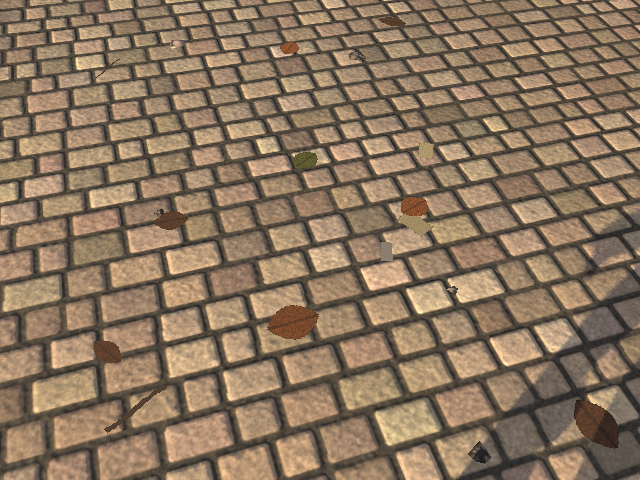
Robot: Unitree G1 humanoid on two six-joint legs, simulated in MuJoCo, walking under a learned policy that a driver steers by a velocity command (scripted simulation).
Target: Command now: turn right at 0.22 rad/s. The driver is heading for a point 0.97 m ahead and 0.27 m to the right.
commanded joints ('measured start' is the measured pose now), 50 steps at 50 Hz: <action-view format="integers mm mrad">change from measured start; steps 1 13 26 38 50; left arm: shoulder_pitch -60 67 -18 -123 -165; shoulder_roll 92 224 181 160 58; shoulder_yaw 18 63 41 33 -2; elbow -88 -104 -161 -202 -207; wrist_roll -10 3 -1 -18 3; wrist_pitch -10 1 -31 0 -99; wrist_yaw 2 -15 12 10 -24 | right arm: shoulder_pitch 5 -30 -95 35 168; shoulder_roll -215 -167 -187 -201 -232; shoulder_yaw -68 -82 -96 -98 -72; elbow -32 -5 -5 27 64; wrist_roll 10 12 32 48 39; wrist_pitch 2 25 0 -55 -89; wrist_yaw -19 -25 -37 8 -8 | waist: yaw -52 -18 1 -62 -103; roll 181 -159 -81 -95 185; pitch -61 -94 -70 -115 39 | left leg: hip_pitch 124 -195 -373 51 165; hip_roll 297 144 19 -7 227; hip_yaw -194 100 -122 -95 -297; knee -104 347 447 -107 -341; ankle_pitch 436 -19 -84 82 -95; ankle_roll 197 -52 -158 -89 143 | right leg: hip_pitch -57 353 342 154 -298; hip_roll -2 -179 -133 -29 11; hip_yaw -11 249 317 470 -4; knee -8 -491 -514 -407 -8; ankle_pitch -43 668 544 235 209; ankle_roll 3 -224 -321 -254 -48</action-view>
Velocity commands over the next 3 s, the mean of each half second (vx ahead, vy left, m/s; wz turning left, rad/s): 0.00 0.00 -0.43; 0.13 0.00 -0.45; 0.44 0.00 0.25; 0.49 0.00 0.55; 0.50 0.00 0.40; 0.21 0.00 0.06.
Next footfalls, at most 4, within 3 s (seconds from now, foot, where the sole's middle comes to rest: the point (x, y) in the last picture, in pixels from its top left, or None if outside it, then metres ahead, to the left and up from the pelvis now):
0.24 right None -0.02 -0.13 -0.78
0.78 left None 0.09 0.07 -0.78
1.18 right None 0.10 -0.26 -0.78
1.70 left None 0.49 -0.16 -0.78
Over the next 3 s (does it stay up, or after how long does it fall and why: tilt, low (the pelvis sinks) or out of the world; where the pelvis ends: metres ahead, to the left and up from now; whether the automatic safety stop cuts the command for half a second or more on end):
stays up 0.88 -0.19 -0.01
